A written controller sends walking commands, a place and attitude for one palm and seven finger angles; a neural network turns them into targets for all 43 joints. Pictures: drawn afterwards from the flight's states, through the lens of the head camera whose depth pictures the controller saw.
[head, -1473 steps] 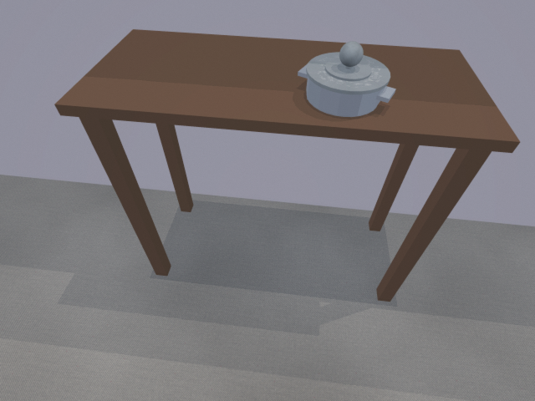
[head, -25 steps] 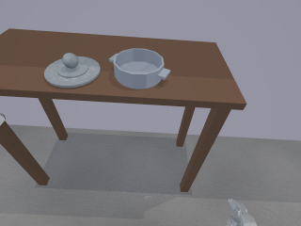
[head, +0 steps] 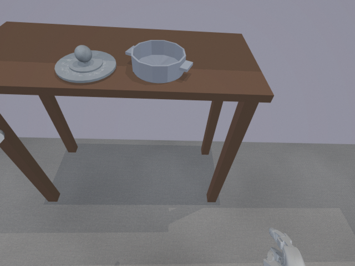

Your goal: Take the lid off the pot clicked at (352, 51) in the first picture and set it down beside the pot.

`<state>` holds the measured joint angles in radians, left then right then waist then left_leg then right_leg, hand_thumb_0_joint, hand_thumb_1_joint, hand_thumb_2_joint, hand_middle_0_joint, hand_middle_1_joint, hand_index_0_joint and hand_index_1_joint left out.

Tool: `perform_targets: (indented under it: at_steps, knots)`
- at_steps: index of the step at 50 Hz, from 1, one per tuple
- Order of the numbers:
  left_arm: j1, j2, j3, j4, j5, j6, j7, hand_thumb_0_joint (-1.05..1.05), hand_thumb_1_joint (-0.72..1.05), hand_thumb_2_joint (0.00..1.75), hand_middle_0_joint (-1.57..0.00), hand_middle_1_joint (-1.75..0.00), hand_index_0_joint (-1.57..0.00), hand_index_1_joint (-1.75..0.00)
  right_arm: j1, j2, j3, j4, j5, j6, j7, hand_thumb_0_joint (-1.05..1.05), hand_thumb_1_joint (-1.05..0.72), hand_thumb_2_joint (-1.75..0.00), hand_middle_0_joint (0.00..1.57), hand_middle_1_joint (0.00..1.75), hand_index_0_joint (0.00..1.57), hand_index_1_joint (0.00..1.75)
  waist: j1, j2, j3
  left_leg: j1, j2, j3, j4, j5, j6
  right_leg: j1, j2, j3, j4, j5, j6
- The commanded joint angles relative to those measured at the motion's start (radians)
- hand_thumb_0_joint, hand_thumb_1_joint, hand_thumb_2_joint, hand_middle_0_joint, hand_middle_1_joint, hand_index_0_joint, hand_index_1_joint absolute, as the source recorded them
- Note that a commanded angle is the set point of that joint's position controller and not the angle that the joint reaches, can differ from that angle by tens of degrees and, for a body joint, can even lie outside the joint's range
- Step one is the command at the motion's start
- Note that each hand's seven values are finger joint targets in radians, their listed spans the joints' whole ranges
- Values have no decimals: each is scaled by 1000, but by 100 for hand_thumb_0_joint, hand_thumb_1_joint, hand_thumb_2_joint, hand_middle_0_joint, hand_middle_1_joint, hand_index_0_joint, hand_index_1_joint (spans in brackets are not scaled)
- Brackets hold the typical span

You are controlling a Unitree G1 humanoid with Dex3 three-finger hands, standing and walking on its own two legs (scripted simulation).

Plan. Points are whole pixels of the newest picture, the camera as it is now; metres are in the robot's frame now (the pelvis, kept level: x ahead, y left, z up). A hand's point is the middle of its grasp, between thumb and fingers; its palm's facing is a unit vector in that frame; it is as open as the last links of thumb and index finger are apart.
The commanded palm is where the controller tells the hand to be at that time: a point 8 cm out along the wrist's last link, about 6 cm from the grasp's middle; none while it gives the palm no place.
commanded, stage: stop stepping back and stand still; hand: left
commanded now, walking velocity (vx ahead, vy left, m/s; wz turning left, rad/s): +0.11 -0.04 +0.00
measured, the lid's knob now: (83, 53) +0.69 +0.32 +0.13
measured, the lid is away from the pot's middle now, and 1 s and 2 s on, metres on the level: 0.24 0.24 0.24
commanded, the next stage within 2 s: let the arm hang, fingers relaxed in 1.74 s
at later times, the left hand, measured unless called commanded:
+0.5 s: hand out of the picture +0.09 +0.28 +0.30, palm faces +0.57 -0.81 -0.14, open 7.4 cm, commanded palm +0.00 +0.30 +0.29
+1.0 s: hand out of the picture +0.11 +0.23 -0.02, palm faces +0.17 -0.89 -0.43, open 7.4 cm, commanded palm none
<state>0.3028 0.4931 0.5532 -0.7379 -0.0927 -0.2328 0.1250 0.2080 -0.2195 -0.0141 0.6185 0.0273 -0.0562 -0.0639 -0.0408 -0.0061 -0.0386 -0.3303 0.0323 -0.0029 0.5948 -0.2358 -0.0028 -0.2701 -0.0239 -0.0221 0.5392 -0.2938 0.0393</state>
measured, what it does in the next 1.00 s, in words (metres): walks backwards: left foot, then right foot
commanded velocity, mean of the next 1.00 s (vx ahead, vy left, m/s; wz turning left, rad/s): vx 0.15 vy -0.01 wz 0.00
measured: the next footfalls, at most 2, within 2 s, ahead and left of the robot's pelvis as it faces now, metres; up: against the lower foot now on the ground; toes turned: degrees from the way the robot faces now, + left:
left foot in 0.42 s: -0.03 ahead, +0.15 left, +0.00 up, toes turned +6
right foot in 0.70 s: -0.07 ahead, -0.11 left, +0.00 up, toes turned +4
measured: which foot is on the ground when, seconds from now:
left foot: down 0.00-0.24, up 0.26-0.40, down 0.42-1.00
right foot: down 0.00-0.42, up 0.44-0.68, down 0.70-1.00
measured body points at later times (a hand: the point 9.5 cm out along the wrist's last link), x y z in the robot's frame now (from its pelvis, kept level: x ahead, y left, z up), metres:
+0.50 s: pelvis -0.13 +0.01 +0.00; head -0.18 +0.02 +0.44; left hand +0.06 +0.32 +0.30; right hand +0.04 -0.23 -0.07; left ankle -0.09 +0.12 -0.73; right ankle -0.10 -0.11 -0.67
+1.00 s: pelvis -0.11 +0.00 -0.03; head -0.16 -0.06 +0.42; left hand +0.10 +0.28 +0.01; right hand +0.02 -0.27 -0.16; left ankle -0.10 +0.16 -0.73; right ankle -0.15 -0.11 -0.73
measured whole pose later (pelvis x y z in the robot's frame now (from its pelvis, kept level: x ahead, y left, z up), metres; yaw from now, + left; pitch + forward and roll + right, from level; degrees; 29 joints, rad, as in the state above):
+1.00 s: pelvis -0.11 +0.00 -0.03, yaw +4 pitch +0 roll +1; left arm 0.18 0.24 0.12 0.40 0.04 0.06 0.01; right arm 0.25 -0.33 -0.06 0.77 -0.02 0.02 0.00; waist -0.05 0.13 -0.14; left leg -0.42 0.04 0.01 0.82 -0.40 -0.02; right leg -0.30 -0.10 -0.12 0.83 -0.51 0.00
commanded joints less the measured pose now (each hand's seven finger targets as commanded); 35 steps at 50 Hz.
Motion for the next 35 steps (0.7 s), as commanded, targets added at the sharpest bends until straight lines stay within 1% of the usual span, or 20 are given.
perform_targets:
  at_steps: [1,2,3,6,9,10,12,13,15,18,19,21,22,23,25,27,30,32,33,35]
  knots:
    - [-299,287,122,-515,-18,-5,-32,0,90,90,-20,-30,-20,-30,-153,-112,-81,-210,22,-88,62,0,-90,-90,20,30,20,30,55,114,-215,308,337,-236,-179,932,151,-189,57,150,462,-280,-19]
    - [-174,345,243,-380,-28,-63,0,0,90,90,-20,-30,-20,-30,-90,-117,-58,-169,-19,-108,27,0,-90,-90,20,30,20,30,22,219,-154,204,315,-325,-191,785,198,-241,76,98,493,-304,-13]
    - [14,287,204,-392,-34,-75,-5,0,90,90,-20,-30,-20,-30,-58,-111,-68,-203,-14,-124,28,0,-90,-90,20,30,20,30,42,97,-243,195,285,-322,-171,617,201,-223,65,89,497,-294,-18]
    - [237,251,218,-612,-38,-30,21,0,90,90,-20,-30,-20,-30,-101,-100,-55,-231,15,-112,65,0,-90,-90,20,30,20,30,51,325,-322,191,190,-129,-164,410,101,-69,35,19,212,-123,-13]
    - [308,257,230,-570,-20,-40,41,0,90,90,-20,-30,-20,-30,-90,-80,-35,-211,7,-112,53,0,-90,-90,20,30,20,30,39,264,-254,-100,112,-69,-227,-205,39,264,45,-35,-51,-10,-27]
    - [272,255,233,-440,-5,-39,48,0,90,90,-20,-30,-20,-30,-78,-79,-40,-204,0,-103,44,0,-90,-90,20,30,20,30,27,179,-201,-165,58,-24,-164,-332,13,273,-1,9,-115,-71,-64]
    - [34,230,201,40,-3,-22,59,0,90,90,-20,-30,-20,-30,-92,-104,-59,-175,-9,-68,23,0,-90,-90,20,30,20,30,0,3,-52,-43,-18,-7,192,-280,-16,-105,-226,379,-348,-443,-203]
    - [-123,228,163,182,-2,-13,66,0,90,90,-20,-30,-20,-30,-93,-112,-66,-153,-3,-45,12,0,-90,-90,20,30,20,30,-4,-89,8,-15,-23,-8,359,-271,-19,-258,-304,466,-416,-613,-234]
    - [-266,201,107,128,9,-5,56,0,90,90,-20,-30,-20,-30,-78,-121,-61,-121,6,-22,2,0,-90,-90,20,30,20,30,-26,-197,81,47,-5,-10,490,-202,10,-417,-288,366,-423,-638,-217]
    - [-294,139,12,234,17,25,26,0,90,90,-20,-30,-20,-30,-108,-108,-19,-138,10,-34,-14,0,-90,-90,20,30,20,30,-22,-155,139,118,33,13,75,-243,52,-366,-192,127,-267,-513,-146]
    - [-282,96,-33,250,19,29,18,0,90,90,-20,-30,-20,-30,-111,-118,-11,-145,8,-39,-20,0,-90,-90,20,30,20,30,-18,-36,168,82,31,-13,-87,-329,66,-322,-128,73,-177,-474,-124]
    - [-331,39,-113,157,17,25,12,0,90,90,-20,-30,-20,-30,-112,-149,-2,-185,14,-60,-13,0,-90,-90,20,30,20,30,-22,352,231,-23,281,-530,-461,-721,196,-361,89,-43,347,-231,-37]
    - [-369,38,-140,99,26,19,0,0,90,90,-20,-30,-20,-30,-119,-124,-5,-222,14,-68,-3,0,-90,-90,20,30,20,30,-16,328,237,-86,368,-666,-522,-696,258,-379,81,37,594,-195,-35]
    - [-301,137,-49,50,29,24,-13,0,90,90,-20,-30,-20,-30,-124,-130,-36,-204,-2,-61,10,0,-90,-90,20,30,20,30,46,173,63,-119,308,-417,-468,-391,222,-198,87,41,762,-163,-45]
    - [-195,126,-27,-105,19,6,-6,0,90,90,-20,-30,-20,-30,-135,-115,-38,-211,11,-78,41,0,-90,-90,20,30,20,30,29,84,59,-60,287,-455,-458,-510,216,-339,44,69,722,-118,-30]
    - [-11,179,45,-260,16,9,9,0,90,90,-20,-30,-20,-30,-158,-104,-31,-211,5,-72,54,0,-90,-90,20,30,20,30,50,152,12,-66,230,-269,-446,-465,158,-233,24,12,552,-72,-41]
    - [96,235,111,-446,20,-24,40,0,90,90,-20,-30,-20,-30,-152,-65,-3,-177,-25,-69,43,0,-90,-90,20,30,20,30,50,388,-54,-95,185,-148,-426,-416,101,35,46,-83,156,-164,-58]
    - [110,261,147,-470,31,-19,60,0,90,90,-20,-30,-20,-30,-134,-69,-5,-190,-29,-57,25,0,-90,-90,20,30,20,30,59,354,-100,-183,137,-85,-309,-445,69,273,53,-104,-37,-158,-62]
    - [100,238,147,-424,33,-19,61,0,90,90,-20,-30,-20,-30,-116,-61,-14,-172,-26,-56,22,0,-90,-90,20,30,20,30,62,216,-110,-225,86,-32,-136,-407,52,334,5,-22,-137,-159,-88]
    - [-18,264,164,-293,26,-4,64,0,90,90,-20,-30,-20,-30,-108,-74,-39,-146,-10,-52,14,0,-90,-90,20,30,20,30,54,-178,-68,-393,-45,14,432,-274,6,270,-366,620,-376,-146,-254]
